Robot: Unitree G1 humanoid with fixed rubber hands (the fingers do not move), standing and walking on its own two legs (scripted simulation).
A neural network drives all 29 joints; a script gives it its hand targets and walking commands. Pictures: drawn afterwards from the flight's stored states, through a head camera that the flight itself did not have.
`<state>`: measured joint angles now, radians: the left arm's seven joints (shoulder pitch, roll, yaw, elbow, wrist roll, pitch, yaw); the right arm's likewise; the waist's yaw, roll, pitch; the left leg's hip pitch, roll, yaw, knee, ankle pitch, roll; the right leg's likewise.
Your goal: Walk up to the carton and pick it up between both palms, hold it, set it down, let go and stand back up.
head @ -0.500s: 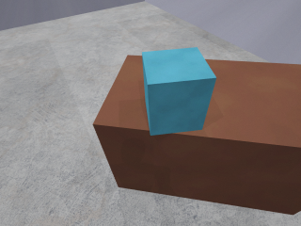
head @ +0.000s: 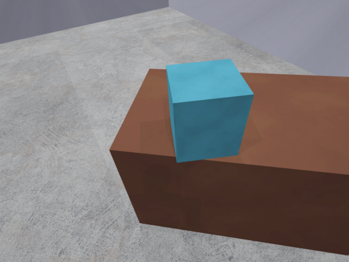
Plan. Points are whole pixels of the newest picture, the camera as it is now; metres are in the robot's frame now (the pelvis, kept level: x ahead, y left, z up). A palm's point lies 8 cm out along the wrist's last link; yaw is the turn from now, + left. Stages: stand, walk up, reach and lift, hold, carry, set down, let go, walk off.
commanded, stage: walk up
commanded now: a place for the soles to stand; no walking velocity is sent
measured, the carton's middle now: (203, 111) +0.58 -0.05 +0.03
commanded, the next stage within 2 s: none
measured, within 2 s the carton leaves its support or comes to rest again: neither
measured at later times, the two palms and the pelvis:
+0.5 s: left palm (100, 233) +0.25 +0.25 -0.13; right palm out of the picture +0.04 -0.23 -0.16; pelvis +0.12 +0.02 -0.03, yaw -8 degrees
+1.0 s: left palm (96, 206) +0.33 +0.29 -0.13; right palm (270, 209) +0.31 -0.22 -0.10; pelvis +0.21 +0.05 -0.01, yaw -9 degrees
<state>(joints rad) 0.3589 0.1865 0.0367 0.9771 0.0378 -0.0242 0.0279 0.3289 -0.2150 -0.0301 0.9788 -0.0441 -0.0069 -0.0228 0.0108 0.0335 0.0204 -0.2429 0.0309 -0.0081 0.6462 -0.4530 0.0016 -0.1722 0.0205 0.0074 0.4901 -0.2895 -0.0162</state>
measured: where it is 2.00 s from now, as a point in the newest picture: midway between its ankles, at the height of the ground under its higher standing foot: outside the picture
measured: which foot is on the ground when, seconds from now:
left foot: down 0.00-0.46, up 0.48-0.72, down 0.74-1.00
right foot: down 0.00-0.12, up 0.14-0.42, down 0.44-1.00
